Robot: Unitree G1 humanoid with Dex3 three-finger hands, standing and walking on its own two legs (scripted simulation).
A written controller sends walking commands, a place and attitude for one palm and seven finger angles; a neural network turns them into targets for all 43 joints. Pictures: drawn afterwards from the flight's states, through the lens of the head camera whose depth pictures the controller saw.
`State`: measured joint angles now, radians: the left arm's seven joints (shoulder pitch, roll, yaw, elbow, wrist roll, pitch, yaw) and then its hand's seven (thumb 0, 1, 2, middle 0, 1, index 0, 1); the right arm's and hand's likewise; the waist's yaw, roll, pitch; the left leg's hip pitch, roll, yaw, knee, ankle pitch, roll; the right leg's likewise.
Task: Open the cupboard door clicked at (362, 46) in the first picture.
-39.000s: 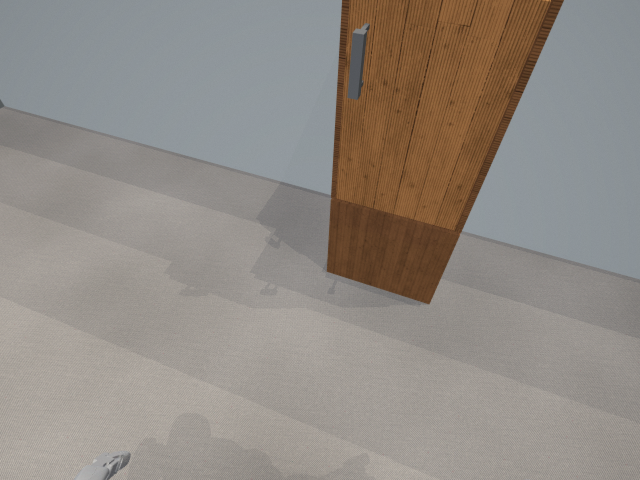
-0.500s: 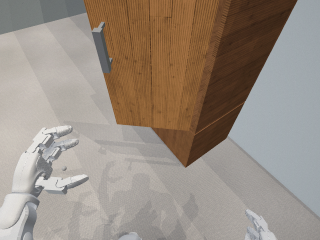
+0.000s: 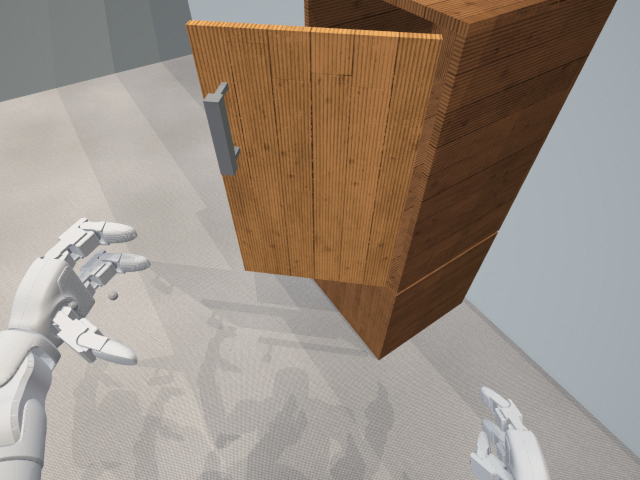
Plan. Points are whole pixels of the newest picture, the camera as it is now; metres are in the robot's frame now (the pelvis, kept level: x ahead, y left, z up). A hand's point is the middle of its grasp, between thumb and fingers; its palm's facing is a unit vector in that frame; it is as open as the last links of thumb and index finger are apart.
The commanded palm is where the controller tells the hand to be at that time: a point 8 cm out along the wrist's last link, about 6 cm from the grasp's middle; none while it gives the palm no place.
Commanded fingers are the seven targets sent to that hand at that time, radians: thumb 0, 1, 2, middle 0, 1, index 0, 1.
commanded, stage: raise the hand with hooked fingers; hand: left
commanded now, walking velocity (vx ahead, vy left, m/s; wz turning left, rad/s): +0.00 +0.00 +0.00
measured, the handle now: (226, 129) +0.61 +0.22 +0.11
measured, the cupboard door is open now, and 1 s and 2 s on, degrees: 48 48 48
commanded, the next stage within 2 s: move the hooked fingers beside the handle in 0.64 s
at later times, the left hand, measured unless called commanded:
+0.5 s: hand (118, 276) +0.29 +0.26 +0.13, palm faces +0.01 -1.00 -0.03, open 14.0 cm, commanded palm +0.26 +0.30 +0.14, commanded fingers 0.00 -0.50 0.30 -0.30 -1.20 -0.30 -1.20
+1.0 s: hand (126, 248) +0.33 +0.26 +0.13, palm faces -0.01 -1.00 -0.01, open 14.0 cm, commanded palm +0.31 +0.31 +0.13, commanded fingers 0.00 -0.50 0.30 -0.30 -1.20 -0.30 -1.20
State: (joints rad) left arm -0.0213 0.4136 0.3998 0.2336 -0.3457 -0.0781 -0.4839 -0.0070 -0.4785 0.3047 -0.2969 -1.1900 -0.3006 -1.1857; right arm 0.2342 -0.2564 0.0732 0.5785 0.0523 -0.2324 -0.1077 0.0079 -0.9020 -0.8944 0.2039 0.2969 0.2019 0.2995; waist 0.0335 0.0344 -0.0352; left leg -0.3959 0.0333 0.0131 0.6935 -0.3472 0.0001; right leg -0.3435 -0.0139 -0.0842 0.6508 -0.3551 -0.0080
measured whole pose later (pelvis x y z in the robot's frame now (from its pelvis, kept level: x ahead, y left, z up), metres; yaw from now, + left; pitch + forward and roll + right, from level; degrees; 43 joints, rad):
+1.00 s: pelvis -0.01 -0.01 +0.00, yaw +0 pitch +3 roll -1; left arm -0.34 0.48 0.42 0.56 -0.31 -0.08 -0.51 -0.01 -0.50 0.30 -0.30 -1.20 -0.30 -1.20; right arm 0.25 -0.28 0.07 0.62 0.06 -0.22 -0.13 0.01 -0.90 -0.89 0.20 0.30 0.20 0.30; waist 0.01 0.02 -0.01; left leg -0.39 0.04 0.01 0.64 -0.30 -0.01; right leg -0.34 -0.01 -0.08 0.61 -0.32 -0.02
